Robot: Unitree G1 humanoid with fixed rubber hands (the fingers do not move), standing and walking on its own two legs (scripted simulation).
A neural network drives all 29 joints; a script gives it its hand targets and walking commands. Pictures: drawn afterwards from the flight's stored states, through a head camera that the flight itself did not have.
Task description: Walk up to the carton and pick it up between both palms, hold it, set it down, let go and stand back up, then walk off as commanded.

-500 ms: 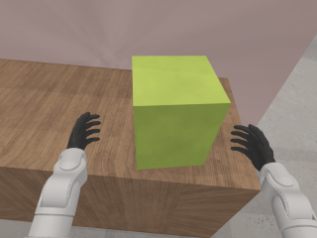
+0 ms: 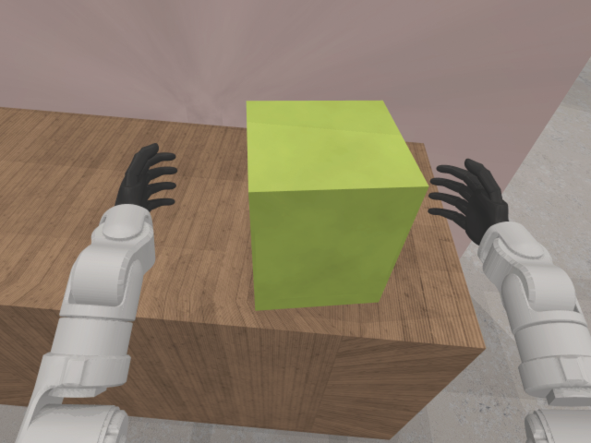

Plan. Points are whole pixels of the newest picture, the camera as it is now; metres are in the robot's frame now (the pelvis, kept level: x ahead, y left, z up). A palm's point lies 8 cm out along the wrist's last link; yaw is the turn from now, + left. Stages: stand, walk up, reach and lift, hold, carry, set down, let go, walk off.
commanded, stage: reach and lift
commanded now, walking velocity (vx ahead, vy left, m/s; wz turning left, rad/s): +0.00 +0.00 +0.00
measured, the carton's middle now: (317, 208) +0.48 -0.01 +0.04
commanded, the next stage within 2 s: none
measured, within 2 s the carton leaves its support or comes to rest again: neither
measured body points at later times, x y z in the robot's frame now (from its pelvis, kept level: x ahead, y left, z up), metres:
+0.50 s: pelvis +0.01 +0.00 +0.00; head +0.00 +0.01 +0.45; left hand +0.41 +0.24 +0.19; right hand +0.44 -0.22 +0.20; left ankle +0.02 +0.15 -0.74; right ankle +0.02 -0.10 -0.74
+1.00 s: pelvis +0.01 +0.00 +0.00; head +0.01 +0.00 +0.45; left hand +0.46 +0.24 +0.22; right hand +0.47 -0.21 +0.23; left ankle +0.02 +0.15 -0.74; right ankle +0.02 -0.10 -0.74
